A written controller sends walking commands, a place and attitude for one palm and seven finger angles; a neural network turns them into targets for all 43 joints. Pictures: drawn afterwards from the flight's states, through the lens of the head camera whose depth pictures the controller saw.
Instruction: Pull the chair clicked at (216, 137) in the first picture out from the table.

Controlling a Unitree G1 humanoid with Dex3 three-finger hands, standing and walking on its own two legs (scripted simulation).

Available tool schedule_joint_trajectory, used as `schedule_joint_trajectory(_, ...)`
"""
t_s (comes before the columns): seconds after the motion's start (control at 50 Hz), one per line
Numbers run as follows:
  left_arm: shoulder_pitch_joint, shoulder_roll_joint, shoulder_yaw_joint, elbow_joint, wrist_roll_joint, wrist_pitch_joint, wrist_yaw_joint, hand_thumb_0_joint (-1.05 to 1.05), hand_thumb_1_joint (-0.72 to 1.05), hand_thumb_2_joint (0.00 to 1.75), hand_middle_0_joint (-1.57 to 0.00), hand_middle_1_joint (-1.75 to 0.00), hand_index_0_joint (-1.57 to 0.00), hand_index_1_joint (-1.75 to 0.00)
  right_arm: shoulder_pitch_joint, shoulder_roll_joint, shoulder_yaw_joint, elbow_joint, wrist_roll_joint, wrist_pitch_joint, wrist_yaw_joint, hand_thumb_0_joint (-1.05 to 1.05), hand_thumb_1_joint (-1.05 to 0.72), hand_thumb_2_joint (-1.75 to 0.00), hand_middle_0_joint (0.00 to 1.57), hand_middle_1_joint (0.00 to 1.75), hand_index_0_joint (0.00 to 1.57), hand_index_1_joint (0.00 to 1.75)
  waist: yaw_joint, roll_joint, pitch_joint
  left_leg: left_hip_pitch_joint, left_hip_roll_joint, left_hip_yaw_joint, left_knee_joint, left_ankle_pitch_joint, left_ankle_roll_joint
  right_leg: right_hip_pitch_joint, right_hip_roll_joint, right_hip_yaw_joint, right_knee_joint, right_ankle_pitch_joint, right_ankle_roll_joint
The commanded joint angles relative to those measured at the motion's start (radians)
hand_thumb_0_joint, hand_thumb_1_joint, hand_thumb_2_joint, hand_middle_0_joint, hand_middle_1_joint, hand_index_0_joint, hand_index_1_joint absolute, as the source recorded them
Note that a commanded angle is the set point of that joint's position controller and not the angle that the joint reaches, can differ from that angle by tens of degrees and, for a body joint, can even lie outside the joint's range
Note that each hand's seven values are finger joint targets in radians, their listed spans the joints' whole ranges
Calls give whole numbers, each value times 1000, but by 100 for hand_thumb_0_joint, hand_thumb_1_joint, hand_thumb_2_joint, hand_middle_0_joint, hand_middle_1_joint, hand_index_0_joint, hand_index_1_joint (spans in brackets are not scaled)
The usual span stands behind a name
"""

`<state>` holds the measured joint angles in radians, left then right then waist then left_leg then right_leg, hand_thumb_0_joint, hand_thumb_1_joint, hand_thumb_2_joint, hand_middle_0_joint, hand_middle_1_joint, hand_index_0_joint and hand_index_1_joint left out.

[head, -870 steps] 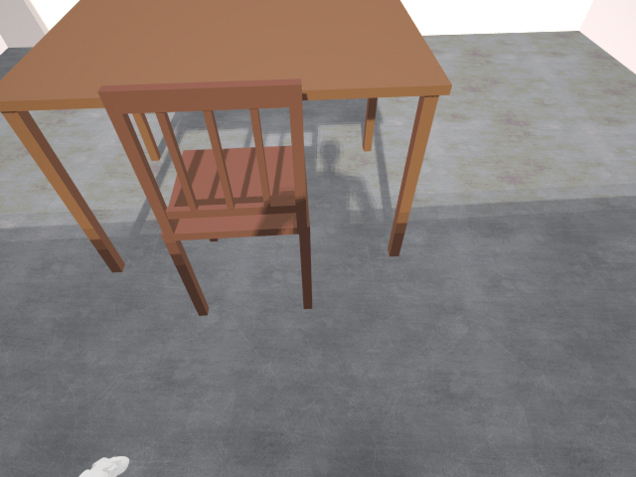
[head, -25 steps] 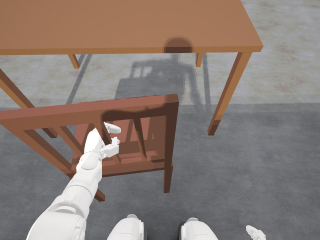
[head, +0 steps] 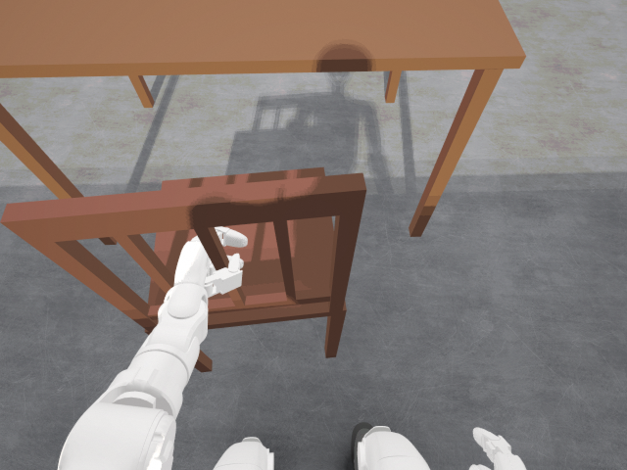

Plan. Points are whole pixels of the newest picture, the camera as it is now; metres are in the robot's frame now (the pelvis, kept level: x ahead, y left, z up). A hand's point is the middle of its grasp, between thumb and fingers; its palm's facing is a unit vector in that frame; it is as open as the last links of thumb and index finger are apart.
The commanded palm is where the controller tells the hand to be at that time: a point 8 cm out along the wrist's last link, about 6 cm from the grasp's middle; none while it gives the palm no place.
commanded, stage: step backward, pulling the chair out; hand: left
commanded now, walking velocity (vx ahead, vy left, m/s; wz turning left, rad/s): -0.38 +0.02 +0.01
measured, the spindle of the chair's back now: (224, 269) +0.40 +0.14 -0.08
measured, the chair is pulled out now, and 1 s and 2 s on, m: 0.22 0.37 0.62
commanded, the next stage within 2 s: stop walking, hand still on the chair in 1.66 s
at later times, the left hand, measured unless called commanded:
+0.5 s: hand (223, 330) +0.29 +0.13 -0.06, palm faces -0.04 -0.98 -0.18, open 5.0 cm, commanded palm +0.29 +0.18 -0.05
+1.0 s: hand (212, 385) +0.22 +0.13 -0.06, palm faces -0.04 -0.98 -0.17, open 4.9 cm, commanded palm +0.22 +0.18 -0.05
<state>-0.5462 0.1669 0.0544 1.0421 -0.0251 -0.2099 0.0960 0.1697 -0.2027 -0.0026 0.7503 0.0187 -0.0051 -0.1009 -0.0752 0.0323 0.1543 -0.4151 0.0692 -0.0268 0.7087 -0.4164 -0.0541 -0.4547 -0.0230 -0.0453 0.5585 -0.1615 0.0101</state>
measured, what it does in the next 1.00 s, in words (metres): walks backwards: right foot, then left foot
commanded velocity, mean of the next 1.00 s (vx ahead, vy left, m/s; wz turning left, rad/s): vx -0.38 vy -0.05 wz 0.04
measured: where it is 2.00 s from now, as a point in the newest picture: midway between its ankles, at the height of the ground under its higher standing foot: outside the picture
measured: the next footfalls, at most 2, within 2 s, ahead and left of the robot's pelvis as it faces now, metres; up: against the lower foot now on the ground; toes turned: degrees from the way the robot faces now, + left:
right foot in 0.60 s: +0.01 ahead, -0.13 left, +0.00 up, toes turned -2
left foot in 0.86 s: -0.05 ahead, +0.13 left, +0.00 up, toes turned -1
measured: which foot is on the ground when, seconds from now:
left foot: down 0.00-0.72, up 0.74-0.84, down 0.86-1.00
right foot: down 0.00-0.48, up 0.50-0.58, down 0.60-0.90, up 0.92-1.00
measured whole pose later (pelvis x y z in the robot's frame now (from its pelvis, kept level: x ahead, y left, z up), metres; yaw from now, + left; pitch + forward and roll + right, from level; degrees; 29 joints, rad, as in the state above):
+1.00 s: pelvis -0.14 +0.01 +0.00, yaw -1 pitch +2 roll -2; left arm -0.50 0.18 0.01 1.02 -0.03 -0.19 0.09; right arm 0.22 -0.25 -0.02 0.75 0.01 -0.01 -0.12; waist -0.04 0.01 0.15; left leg -0.40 0.04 -0.02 0.61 -0.25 0.00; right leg -0.44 -0.01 -0.01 0.66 -0.32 0.01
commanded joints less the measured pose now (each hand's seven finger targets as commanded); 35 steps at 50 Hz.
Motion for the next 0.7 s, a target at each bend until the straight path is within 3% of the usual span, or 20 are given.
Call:
schedule_joint_trajectory(0.0,-193,173,0,-227,11,-51,8,0,90,90,-50,-145,-50,-145,64,-181,-54,-79,-6,-23,-38,0,-90,-90,20,30,20,30,22,-121,-530,137,46,-20,-222,288,32,313,-162,99,-40,409,-28)
schedule_joint_trajectory(0.02,-203,148,-22,-267,5,-61,4,0,90,90,-50,-145,-50,-145,45,-190,-62,-108,-7,-17,-37,0,-90,-90,20,30,20,30,29,-52,-511,134,97,-68,-246,394,64,287,-94,72,-25,263,7)
schedule_joint_trajectory(0.06,-211,132,-27,-297,15,-71,-1,0,90,90,-50,-145,-50,-145,17,-176,-57,-132,-17,-6,-27,0,-90,-90,20,30,20,30,43,125,-443,32,173,-117,-299,397,109,282,-30,41,99,20,13)
schedule_joint_trajectory(0.1,-216,128,-27,-305,16,-68,1,0,90,90,-50,-145,-50,-145,25,-168,-57,-134,-20,-2,-21,0,-90,-90,20,30,20,30,49,178,-419,19,208,-147,-288,466,136,265,-12,38,144,-60,3)
schedule_joint_trajectory(0.16,-259,118,-42,-295,25,-83,1,0,90,90,-50,-145,-50,-145,77,-168,-68,-109,-18,-18,-10,0,-90,-90,20,30,20,30,28,104,-448,150,175,-96,-166,629,105,244,-38,66,29,187,-9)
schedule_joint_trajectory(0.18,-269,150,-26,-282,25,-82,1,0,90,90,-50,-145,-50,-145,87,-173,-73,-98,-12,-16,-16,0,-90,-90,20,30,20,30,19,34,-480,132,153,-72,-150,577,80,286,-49,76,20,261,-10)
schedule_joint_trajectory(0.26,-227,212,-2,-212,18,-91,14,0,90,90,-50,-145,-50,-145,79,-161,-74,-83,7,-27,-23,0,-90,-90,20,30,20,30,28,-148,-461,113,-35,42,25,-22,20,146,-249,257,-247,-34,-76)
schedule_joint_trajectory(0.28,-203,238,18,-188,16,-85,18,0,90,90,-50,-145,-50,-145,73,-168,-76,-72,8,-30,-28,0,-90,-90,20,30,20,30,41,-167,-451,114,-50,26,84,-68,19,127,-272,275,-287,-98,-97)
schedule_joint_trajectory(0.32,-217,201,6,-172,23,-74,19,0,90,90,-50,-145,-50,-145,66,-156,-52,-58,0,-38,-27,0,-90,-90,20,30,20,30,34,-184,-454,116,-43,-3,65,-50,24,162,-265,217,-258,-20,-94)
schedule_joint_trajectory(0.36,-224,185,2,-156,16,-65,17,0,90,90,-50,-145,-50,-145,76,-165,-44,-48,2,-45,-31,0,-90,-90,20,30,20,30,25,-206,-446,150,-23,-2,-88,21,31,177,-218,150,-207,40,-57)
schedule_joint_trajectory(0.38,-220,196,1,-150,9,-58,18,0,90,90,-50,-145,-50,-145,78,-187,-48,-46,6,-46,-37,0,-90,-90,20,30,20,30,25,-159,-416,162,8,-25,-208,112,45,156,-173,115,-177,5,-33)
schedule_joint_trajectory(0.42,-234,140,-44,-211,2,-74,7,0,90,90,-50,-145,-50,-145,38,-196,-52,-97,0,-39,-33,0,-90,-90,20,30,20,30,47,126,-394,57,162,-163,-353,202,117,193,-32,47,38,-138,14)
schedule_joint_trajectory(0.44,-246,125,-51,-219,0,-72,4,0,90,90,-50,-145,-50,-145,31,-187,-56,-115,1,-37,-24,0,-90,-90,20,30,20,30,62,155,-385,-19,226,-217,-397,124,149,230,-4,50,132,-217,3)
schedule_joint_trajectory(0.46,-283,110,-56,-235,-2,-69,0,0,90,90,-50,-145,-50,-145,26,-179,-49,-120,-4,-36,-26,0,-90,-90,20,30,20,30,58,160,-360,-58,253,-243,-382,185,174,232,2,51,192,-200,-3)
schedule_joint_trajectory(0.48,-285,140,-28,-239,-7,-73,2,0,90,90,-50,-145,-50,-145,45,-180,-55,-104,-7,-37,-31,0,-90,-90,20,30,20,30,53,155,-381,19,255,-233,-320,372,186,215,-1,58,167,-161,0)
schedule_joint_trajectory(0.54,-299,123,-41,-199,16,-78,-4,0,90,90,-50,-145,-50,-145,92,-180,-65,-67,-11,-53,-16,0,-90,-90,20,30,20,30,32,90,-425,187,198,-154,-168,667,139,218,-17,79,3,71,-6)
schedule_joint_trajectory(0.58,-314,149,-33,-181,30,-82,-8,0,90,90,-50,-145,-50,-145,69,-181,-63,-58,-18,-61,-16,0,-90,-90,20,30,20,30,36,141,-375,103,174,-129,-186,569,106,236,-41,83,2,120,-13)
schedule_joint_trajectory(0.6,-312,159,-33,-198,27,-87,-4,0,90,90,-50,-145,-50,-145,88,-184,-70,-51,-11,-62,-15,0,-90,-90,20,30,20,30,30,119,-414,98,159,-111,-180,513,90,254,-41,100,-1,126,-19)
schedule_joint_trajectory(0.64,-280,200,-1,-183,21,-96,1,0,90,90,-50,-145,-50,-145,84,-176,-75,-57,-2,-61,-21,0,-90,-90,20,30,20,30,29,26,-473,87,104,-63,-124,364,65,260,-95,160,-43,130,-33)
schedule_joint_trajectory(0.68,-246,251,25,-169,16,-98,7,0,90,90,-50,-145,-50,-145,85,-168,-75,-52,7,-66,-26,0,-90,-90,20,30,20,30,29,-101,-480,110,5,-1,-7,123,29,184,-217,280,-181,35,-83)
